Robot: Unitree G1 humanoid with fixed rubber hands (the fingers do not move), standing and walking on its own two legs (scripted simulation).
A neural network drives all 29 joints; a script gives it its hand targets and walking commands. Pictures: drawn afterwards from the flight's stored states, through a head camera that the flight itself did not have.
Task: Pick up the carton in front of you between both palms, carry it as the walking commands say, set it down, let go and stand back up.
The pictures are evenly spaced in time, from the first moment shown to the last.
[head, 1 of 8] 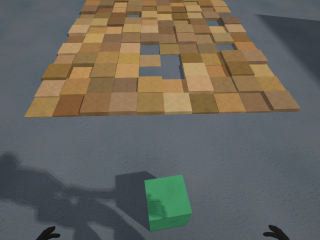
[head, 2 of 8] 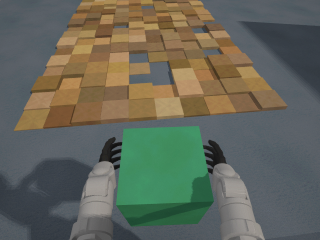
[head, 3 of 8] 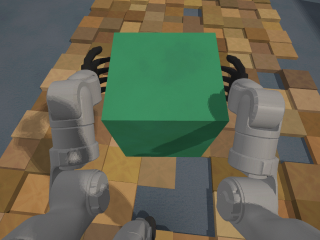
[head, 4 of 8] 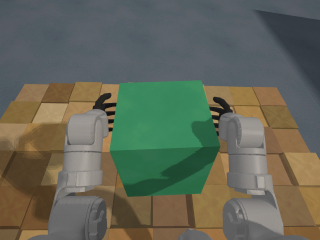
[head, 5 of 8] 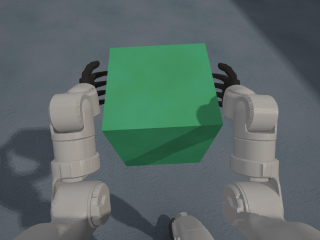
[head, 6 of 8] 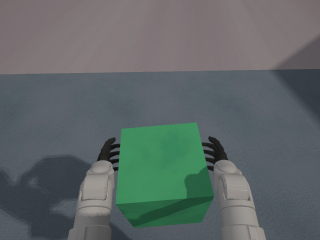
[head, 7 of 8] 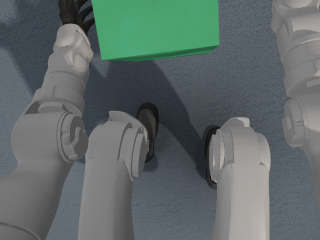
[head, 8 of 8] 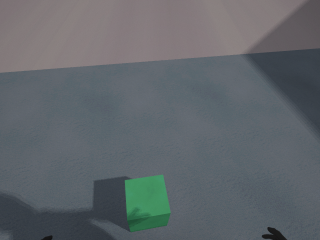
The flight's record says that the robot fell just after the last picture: no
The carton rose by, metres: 0.78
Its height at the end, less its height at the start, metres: +0.00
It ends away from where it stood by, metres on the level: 6.63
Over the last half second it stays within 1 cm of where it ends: yes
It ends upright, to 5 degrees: yes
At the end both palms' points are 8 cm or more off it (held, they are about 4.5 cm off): yes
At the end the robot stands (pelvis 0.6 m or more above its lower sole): yes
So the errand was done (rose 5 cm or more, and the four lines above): yes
